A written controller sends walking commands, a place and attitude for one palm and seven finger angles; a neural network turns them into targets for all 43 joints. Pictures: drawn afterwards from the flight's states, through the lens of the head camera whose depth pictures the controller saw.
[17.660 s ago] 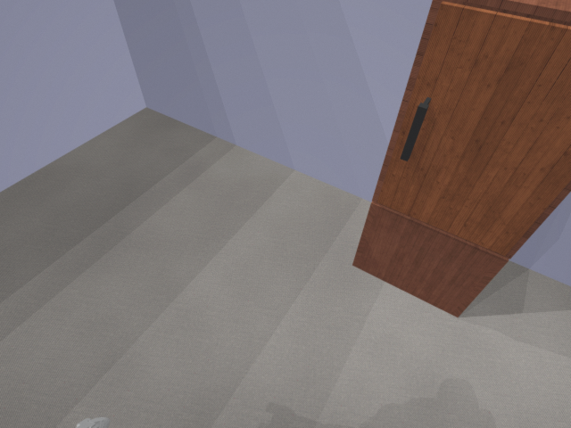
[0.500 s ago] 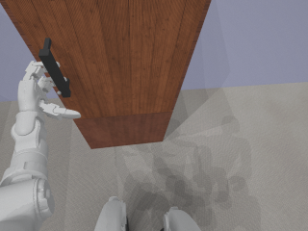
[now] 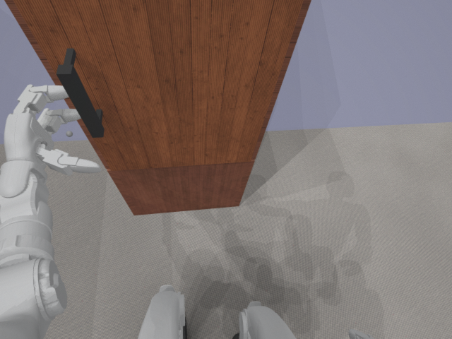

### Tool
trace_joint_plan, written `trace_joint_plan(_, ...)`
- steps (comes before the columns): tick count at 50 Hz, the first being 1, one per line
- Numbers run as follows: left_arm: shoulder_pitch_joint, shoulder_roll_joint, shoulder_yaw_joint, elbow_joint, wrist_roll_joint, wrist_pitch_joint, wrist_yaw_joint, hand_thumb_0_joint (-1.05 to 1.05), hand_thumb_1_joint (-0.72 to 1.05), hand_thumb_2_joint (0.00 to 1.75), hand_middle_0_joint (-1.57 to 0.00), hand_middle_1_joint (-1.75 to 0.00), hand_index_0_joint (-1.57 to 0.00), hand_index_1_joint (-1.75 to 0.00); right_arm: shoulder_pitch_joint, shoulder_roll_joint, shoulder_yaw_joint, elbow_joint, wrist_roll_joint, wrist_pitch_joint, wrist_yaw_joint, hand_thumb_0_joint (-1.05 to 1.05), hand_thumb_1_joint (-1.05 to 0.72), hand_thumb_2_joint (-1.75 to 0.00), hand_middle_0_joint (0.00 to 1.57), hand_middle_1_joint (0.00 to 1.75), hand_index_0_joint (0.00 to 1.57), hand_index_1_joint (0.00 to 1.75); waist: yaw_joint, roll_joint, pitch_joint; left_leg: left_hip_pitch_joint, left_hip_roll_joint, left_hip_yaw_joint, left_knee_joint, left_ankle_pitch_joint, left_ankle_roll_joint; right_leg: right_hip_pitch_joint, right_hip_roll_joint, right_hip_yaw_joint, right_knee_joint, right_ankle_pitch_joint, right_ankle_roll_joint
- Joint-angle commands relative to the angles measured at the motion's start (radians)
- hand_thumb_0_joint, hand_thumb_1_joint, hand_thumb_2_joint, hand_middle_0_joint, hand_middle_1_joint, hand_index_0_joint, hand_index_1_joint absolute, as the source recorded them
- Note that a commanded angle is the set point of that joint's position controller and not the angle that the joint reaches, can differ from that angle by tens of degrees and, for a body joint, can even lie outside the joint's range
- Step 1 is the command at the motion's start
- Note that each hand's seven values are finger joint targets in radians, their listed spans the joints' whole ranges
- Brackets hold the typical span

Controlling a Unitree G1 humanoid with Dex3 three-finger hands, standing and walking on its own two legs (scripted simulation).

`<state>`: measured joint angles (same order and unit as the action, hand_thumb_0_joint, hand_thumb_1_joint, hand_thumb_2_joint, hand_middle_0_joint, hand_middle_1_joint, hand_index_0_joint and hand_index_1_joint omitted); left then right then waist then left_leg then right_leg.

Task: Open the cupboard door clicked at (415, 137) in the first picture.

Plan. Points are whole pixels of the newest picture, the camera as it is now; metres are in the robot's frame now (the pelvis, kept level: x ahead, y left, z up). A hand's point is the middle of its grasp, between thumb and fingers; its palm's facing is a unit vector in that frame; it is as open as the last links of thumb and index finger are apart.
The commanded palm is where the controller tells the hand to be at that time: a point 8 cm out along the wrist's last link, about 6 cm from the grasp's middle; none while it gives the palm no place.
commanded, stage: move the hooked fingers beside the handle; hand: left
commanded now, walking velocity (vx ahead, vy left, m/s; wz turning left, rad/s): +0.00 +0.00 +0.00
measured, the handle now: (85, 97) +0.52 +0.25 +0.07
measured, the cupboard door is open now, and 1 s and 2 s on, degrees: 0 0 0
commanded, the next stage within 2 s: slide the fingers in behind the handle in 1.48 s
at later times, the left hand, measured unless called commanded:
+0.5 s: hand (49, 137) +0.43 +0.29 +0.06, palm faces +0.14 -0.99 -0.01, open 14.0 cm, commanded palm +0.41 +0.33 +0.06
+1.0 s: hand (41, 136) +0.44 +0.31 +0.06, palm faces +0.13 -0.99 +0.00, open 14.0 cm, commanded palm +0.42 +0.34 +0.06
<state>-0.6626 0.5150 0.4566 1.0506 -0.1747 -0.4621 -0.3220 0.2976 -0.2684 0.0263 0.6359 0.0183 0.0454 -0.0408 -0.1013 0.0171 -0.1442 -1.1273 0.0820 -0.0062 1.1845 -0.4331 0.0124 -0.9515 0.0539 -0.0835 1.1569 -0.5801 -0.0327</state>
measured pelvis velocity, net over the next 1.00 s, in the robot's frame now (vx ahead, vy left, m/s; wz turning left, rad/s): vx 0.00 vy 0.01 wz -0.01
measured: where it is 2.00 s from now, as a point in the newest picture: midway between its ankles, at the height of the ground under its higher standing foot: outside the picture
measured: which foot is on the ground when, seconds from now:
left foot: down 0.00-1.00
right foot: down 0.00-1.00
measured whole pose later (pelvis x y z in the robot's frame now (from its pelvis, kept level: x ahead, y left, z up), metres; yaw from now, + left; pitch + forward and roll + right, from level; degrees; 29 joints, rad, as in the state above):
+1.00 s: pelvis +0.00 +0.01 +0.00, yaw +0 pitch +22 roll -5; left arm -0.68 0.60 0.51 1.08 -0.19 -0.44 -0.43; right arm 0.31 -0.27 0.04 0.64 0.02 0.03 -0.05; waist -0.10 0.02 -0.14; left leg -1.16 0.08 -0.01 1.20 -0.43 0.03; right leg -0.98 0.05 -0.09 1.16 -0.57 -0.02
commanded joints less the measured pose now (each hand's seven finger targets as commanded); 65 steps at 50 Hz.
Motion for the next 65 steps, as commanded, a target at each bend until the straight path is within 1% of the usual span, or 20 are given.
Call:
trace_joint_plan(1,-0.333,0.299,0.049,-0.210,-0.021,-0.060,-0.016,0.00,-0.50,0.30,-0.30,-1.20,-0.30,-1.20,0.127,-0.175,-0.067,-0.065,-0.001,-0.015,-0.009,0.00,-0.90,-0.90,0.20,0.30,0.20,0.30,0.010,0.134,-0.426,0.494,-0.037,-0.048,-0.112,0.260,0.025,0.029,0.017,0.065,-0.175,0.316,0.013)
trace_joint_plan(5,-0.339,0.271,0.031,-0.230,-0.031,-0.060,-0.026,0.00,-0.50,0.30,-0.30,-1.20,-0.30,-1.20,0.126,-0.174,-0.070,-0.062,0.001,-0.017,-0.009,0.00,-0.90,-0.90,0.20,0.30,0.20,0.30,0.002,0.143,-0.419,0.518,-0.035,-0.051,-0.116,0.256,0.024,0.005,0.017,0.059,-0.182,0.303,0.013)
trace_joint_plan(7,-0.326,0.300,0.060,-0.218,-0.037,-0.061,-0.029,0.00,-0.50,0.30,-0.30,-1.20,-0.30,-1.20,0.135,-0.179,-0.070,-0.059,-0.001,-0.018,-0.012,0.00,-0.90,-0.90,0.20,0.30,0.20,0.30,0.003,0.103,-0.419,0.495,-0.035,-0.054,-0.112,0.261,0.030,0.024,0.019,0.064,-0.180,0.312,0.012)
trace_joint_plan(11,-0.313,0.293,0.050,-0.221,-0.037,-0.058,-0.043,0.00,-0.50,0.30,-0.30,-1.20,-0.30,-1.20,0.129,-0.177,-0.070,-0.063,0.002,-0.018,-0.013,0.00,-0.90,-0.90,0.20,0.30,0.20,0.30,0.002,0.113,-0.409,0.488,-0.038,-0.046,-0.118,0.255,0.029,0.030,0.017,0.065,-0.186,0.315,0.015)
trace_joint_plan(14,-0.321,0.331,0.080,-0.201,-0.038,-0.061,-0.049,0.00,-0.50,0.30,-0.30,-1.20,-0.30,-1.20,0.131,-0.181,-0.069,-0.056,0.002,-0.019,-0.017,0.00,-0.90,-0.90,0.20,0.30,0.20,0.30,0.003,0.105,-0.399,0.465,-0.036,-0.045,-0.112,0.239,0.030,0.030,0.017,0.068,-0.184,0.301,0.016)
trace_joint_plan(18,-0.304,0.327,0.080,-0.240,-0.041,-0.074,-0.061,0.00,-0.50,0.30,-0.30,-1.20,-0.30,-1.20,0.131,-0.177,-0.071,-0.061,0.001,-0.022,-0.014,0.00,-0.90,-0.90,0.20,0.30,0.20,0.30,0.019,0.158,-0.449,0.532,-0.035,-0.050,-0.115,0.297,0.025,0.022,0.018,0.060,-0.172,0.331,0.009)
trace_joint_plan(20,-0.307,0.341,0.086,-0.204,-0.044,-0.064,-0.070,0.00,-0.50,0.30,-0.30,-1.20,-0.30,-1.20,0.131,-0.182,-0.070,-0.056,0.003,-0.021,-0.016,0.00,-0.90,-0.90,0.20,0.30,0.20,0.30,0.005,0.123,-0.405,0.491,-0.033,-0.049,-0.114,0.258,0.028,0.014,0.019,0.061,-0.180,0.304,0.013)
trace_joint_plan(26,-0.323,0.368,0.096,-0.175,-0.048,-0.051,-0.094,0.00,-0.50,0.30,-0.30,-1.20,-0.30,-1.20,0.128,-0.189,-0.066,-0.063,0.005,-0.024,-0.022,0.00,-0.90,-0.90,0.20,0.30,0.20,0.30,0.005,0.121,-0.382,0.462,-0.035,-0.049,-0.115,0.226,0.030,0.010,0.019,0.065,-0.186,0.274,0.013)
trace_joint_plan(28,-0.324,0.387,0.112,-0.206,-0.051,-0.065,-0.101,0.00,-0.50,0.30,-0.30,-1.20,-0.30,-1.20,0.127,-0.191,-0.068,-0.062,0.003,-0.027,-0.023,0.00,-0.90,-0.90,0.20,0.30,0.20,0.30,0.020,0.167,-0.434,0.510,-0.033,-0.054,-0.112,0.269,0.025,0.008,0.019,0.062,-0.171,0.298,0.007)
trace_joint_plan(32,-0.332,0.355,0.087,-0.185,-0.057,-0.062,-0.115,0.00,-0.50,0.30,-0.30,-1.20,-0.30,-1.20,0.131,-0.191,-0.068,-0.059,0.003,-0.028,-0.022,0.00,-0.90,-0.90,0.20,0.30,0.20,0.30,0.005,0.152,-0.399,0.514,-0.030,-0.066,-0.112,0.247,0.026,-0.038,0.023,0.053,-0.174,0.262,0.005)
trace_joint_plan(34,-0.331,0.405,0.116,-0.164,-0.051,-0.051,-0.118,0.00,-0.50,0.30,-0.30,-1.20,-0.30,-1.20,0.132,-0.201,-0.069,-0.057,0.004,-0.028,-0.026,0.00,-0.90,-0.90,0.20,0.30,0.20,0.30,0.004,0.133,-0.400,0.495,-0.028,-0.067,-0.112,0.246,0.028,-0.027,0.021,0.055,-0.174,0.266,0.008)
trace_joint_plan(37,-0.345,0.361,0.085,-0.207,-0.060,-0.055,-0.128,0.00,-0.50,0.30,-0.30,-1.20,-0.30,-1.20,0.132,-0.195,-0.068,-0.060,0.002,-0.030,-0.022,0.00,-0.90,-0.90,0.20,0.30,0.20,0.30,0.006,0.175,-0.428,0.546,-0.029,-0.071,-0.111,0.267,0.025,-0.052,0.022,0.047,-0.168,0.266,0.002)
trace_joint_plan(41,-0.342,0.389,0.106,-0.179,-0.053,-0.046,-0.122,0.00,-0.50,0.30,-0.30,-1.20,-0.30,-1.20,0.132,-0.200,-0.067,-0.057,0.001,-0.029,-0.023,0.00,-0.90,-0.90,0.20,0.30,0.20,0.30,0.007,0.148,-0.413,0.521,-0.026,-0.078,-0.117,0.237,0.023,-0.053,0.021,0.043,-0.171,0.238,0.006)
trace_joint_plan(46,-0.394,0.377,0.080,-0.190,-0.036,-0.045,-0.107,0.00,-0.50,0.30,-0.30,-1.20,-0.30,-1.20,0.135,-0.201,-0.065,-0.055,-0.002,-0.031,-0.025,0.00,-0.90,-0.90,0.20,0.30,0.20,0.30,-0.001,0.198,-0.415,0.558,-0.023,-0.091,-0.124,0.220,0.017,-0.103,0.019,0.037,-0.166,0.209,0.001)
trace_joint_plan(49,-0.368,0.387,0.097,-0.182,-0.039,-0.046,-0.103,0.00,-0.50,0.30,-0.30,-1.20,-0.30,-1.20,0.141,-0.203,-0.067,-0.053,-0.002,-0.031,-0.024,0.00,-0.90,-0.90,0.20,0.30,0.20,0.30,0.001,0.167,-0.435,0.568,-0.020,-0.096,-0.126,0.234,0.017,-0.095,0.021,0.034,-0.166,0.216,0.002)
trace_joint_plan(54,-0.340,0.419,0.125,-0.198,-0.034,-0.037,-0.098,0.00,-0.50,0.30,-0.30,-1.20,-0.30,-1.20,0.144,-0.202,-0.066,-0.062,-0.005,-0.027,-0.022,0.00,-0.90,-0.90,0.20,0.30,0.20,0.30,0.022,0.187,-0.457,0.566,-0.022,-0.085,-0.124,0.281,0.017,-0.054,0.021,0.036,-0.162,0.256,0.002)
trace_joint_plan(56,-0.332,0.375,0.099,-0.223,-0.037,-0.036,-0.097,0.00,-0.50,0.30,-0.30,-1.20,-0.30,-1.20,0.144,-0.195,-0.068,-0.066,-0.004,-0.025,-0.016,0.00,-0.90,-0.90,0.20,0.30,0.20,0.30,0.013,0.183,-0.457,0.590,-0.021,-0.085,-0.129,0.296,0.016,-0.061,0.023,0.031,-0.168,0.266,0.004)
trace_joint_plan(59,-0.302,0.392,0.120,-0.193,-0.043,-0.033,-0.098,0.00,-0.50,0.30,-0.30,-1.20,-0.30,-1.20,0.145,-0.197,-0.068,-0.067,-0.002,-0.023,-0.016,0.00,-0.90,-0.90,0.20,0.30,0.20,0.30,0.011,0.139,-0.429,0.534,-0.025,-0.075,-0.123,0.282,0.021,-0.035,0.024,0.036,-0.169,0.276,0.008)
trace_joint_plan(64,-0.337,0.361,0.088,-0.229,-0.042,-0.049,-0.101,0.00,-0.50,0.30,-0.30,-1.20,-0.30,-1.20,0.143,-0.193,-0.068,-0.064,-0.004,-0.022,-0.016,0.00,-0.90,-0.90,0.20,0.30,0.20,0.30,0.004,0.186,-0.427,0.572,-0.024,-0.080,-0.126,0.290,0.018,-0.062,0.024,0.034,-0.169,0.270,0.004)
trace_joint_plan(65,-0.310,0.369,0.104,-0.218,-0.043,-0.048,-0.101,0.00,-0.50,0.30,-0.30,-1.20,-0.30,-1.20,0.147,-0.194,-0.070,-0.064,-0.004,-0.022,-0.015,0.00,-0.90,-0.90,0.20,0.30,0.20,0.30,0.015,0.173,-0.433,0.579,-0.024,-0.082,-0.130,0.297,0.017,-0.053,0.025,0.032,-0.171,0.272,0.003)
